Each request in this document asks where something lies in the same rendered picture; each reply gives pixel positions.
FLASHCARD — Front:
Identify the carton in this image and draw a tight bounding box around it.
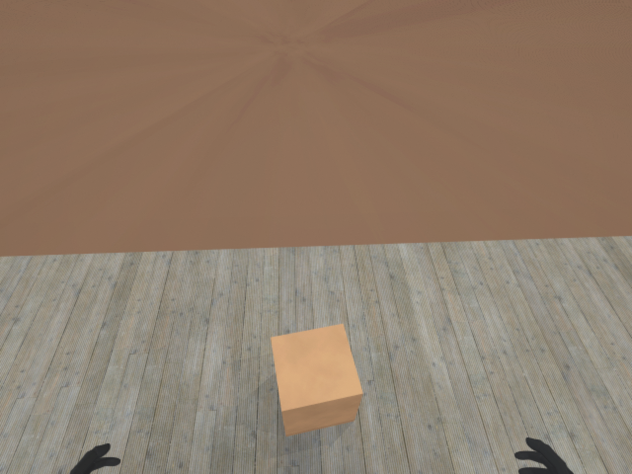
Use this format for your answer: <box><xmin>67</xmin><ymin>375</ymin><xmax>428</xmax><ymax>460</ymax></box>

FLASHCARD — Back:
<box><xmin>271</xmin><ymin>324</ymin><xmax>363</xmax><ymax>436</ymax></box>

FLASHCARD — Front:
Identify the robot right hand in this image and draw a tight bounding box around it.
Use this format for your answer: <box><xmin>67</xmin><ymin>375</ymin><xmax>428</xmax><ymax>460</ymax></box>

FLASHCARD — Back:
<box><xmin>514</xmin><ymin>437</ymin><xmax>574</xmax><ymax>474</ymax></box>

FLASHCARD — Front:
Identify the robot left hand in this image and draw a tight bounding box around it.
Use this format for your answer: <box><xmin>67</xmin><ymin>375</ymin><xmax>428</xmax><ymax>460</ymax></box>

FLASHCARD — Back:
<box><xmin>70</xmin><ymin>443</ymin><xmax>120</xmax><ymax>474</ymax></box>

